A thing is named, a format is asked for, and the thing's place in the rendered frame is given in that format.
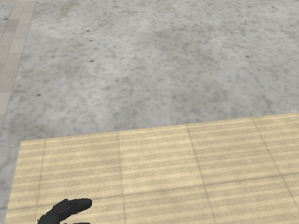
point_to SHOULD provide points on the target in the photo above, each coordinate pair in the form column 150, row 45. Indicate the left robot hand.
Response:
column 65, row 209

